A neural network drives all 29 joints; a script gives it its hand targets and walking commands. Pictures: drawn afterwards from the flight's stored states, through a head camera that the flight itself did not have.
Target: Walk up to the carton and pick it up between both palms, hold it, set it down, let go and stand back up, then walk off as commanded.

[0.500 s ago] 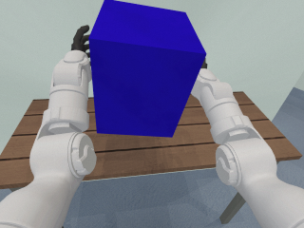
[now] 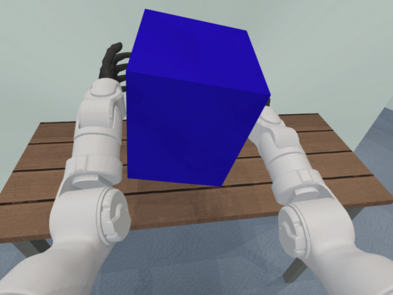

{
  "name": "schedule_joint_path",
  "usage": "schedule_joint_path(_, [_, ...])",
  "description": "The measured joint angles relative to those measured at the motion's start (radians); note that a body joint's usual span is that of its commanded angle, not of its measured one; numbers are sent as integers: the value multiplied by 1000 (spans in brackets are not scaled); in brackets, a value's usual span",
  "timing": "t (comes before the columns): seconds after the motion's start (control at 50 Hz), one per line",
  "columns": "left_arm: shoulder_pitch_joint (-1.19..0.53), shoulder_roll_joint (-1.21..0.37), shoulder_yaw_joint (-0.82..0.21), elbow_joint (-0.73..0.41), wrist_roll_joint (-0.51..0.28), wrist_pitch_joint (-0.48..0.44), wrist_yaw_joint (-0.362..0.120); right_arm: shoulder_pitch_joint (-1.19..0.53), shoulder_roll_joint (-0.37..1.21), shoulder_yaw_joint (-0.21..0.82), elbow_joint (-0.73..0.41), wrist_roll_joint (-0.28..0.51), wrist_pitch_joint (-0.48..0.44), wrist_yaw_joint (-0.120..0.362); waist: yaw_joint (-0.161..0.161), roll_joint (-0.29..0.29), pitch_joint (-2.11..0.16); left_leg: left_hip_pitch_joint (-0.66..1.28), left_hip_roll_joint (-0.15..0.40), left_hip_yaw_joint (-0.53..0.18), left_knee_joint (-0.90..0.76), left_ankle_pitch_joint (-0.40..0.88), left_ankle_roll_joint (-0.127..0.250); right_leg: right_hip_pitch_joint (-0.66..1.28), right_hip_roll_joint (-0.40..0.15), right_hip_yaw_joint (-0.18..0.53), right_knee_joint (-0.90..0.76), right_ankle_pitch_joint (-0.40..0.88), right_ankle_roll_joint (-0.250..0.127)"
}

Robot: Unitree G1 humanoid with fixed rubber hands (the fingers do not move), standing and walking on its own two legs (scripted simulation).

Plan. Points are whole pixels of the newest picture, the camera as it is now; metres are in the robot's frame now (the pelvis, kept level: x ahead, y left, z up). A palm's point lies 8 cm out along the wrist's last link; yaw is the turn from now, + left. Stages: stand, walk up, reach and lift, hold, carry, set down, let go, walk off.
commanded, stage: set down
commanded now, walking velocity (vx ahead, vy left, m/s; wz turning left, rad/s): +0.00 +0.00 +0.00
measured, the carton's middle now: (186, 105) +0.42 +0.00 +0.21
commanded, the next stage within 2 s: none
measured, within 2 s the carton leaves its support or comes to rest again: neither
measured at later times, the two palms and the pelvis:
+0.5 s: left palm (118, 94) +0.44 +0.14 +0.23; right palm (256, 119) +0.40 -0.15 +0.18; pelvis +0.00 +0.00 +0.00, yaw +0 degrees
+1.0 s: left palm (121, 96) +0.46 +0.13 +0.21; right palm (252, 124) +0.41 -0.15 +0.16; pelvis +0.01 +0.01 +0.00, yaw +0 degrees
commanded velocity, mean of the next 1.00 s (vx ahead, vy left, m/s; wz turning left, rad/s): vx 0.00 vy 0.00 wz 0.00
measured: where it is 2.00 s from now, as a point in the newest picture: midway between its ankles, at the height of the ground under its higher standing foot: outside the picture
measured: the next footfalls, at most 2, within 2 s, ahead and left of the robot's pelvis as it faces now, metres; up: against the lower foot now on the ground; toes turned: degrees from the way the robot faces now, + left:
none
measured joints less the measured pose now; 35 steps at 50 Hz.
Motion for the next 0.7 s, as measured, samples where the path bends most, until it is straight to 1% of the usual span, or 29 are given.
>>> schedule_joint_path(0.18, [-22, 0, 0, 76, 0, -58, -2, 26, 0, 0, 5, -19, -34, 1, 0, -2, 28, 0, 0, 0, 0, -2, 0, 0, 0, 0, 0, 0, 0])
schedule_joint_path(0.42, [-17, 0, 0, 106, 0, -113, -8, 33, 1, 0, 9, -46, -63, 1, 0, -10, 32, 0, 0, 0, 0, -7, 0, 0, 0, 0, -2, -3, 0])
schedule_joint_path(0.56, [-19, 1, 0, 170, 0, -142, -6, 46, 4, 0, 45, -77, -76, 8, 0, -18, 32, -1, 0, 0, 0, -8, 0, 0, 0, 0, -4, -3, 0])
schedule_joint_path(0.7, [-25, 1, 0, 221, 0, -177, -5, 67, 9, 0, 56, -99, -96, 9, 0, -17, 32, -3, 0, 0, 0, -10, 0, 0, 0, 0, -8, -3, 0])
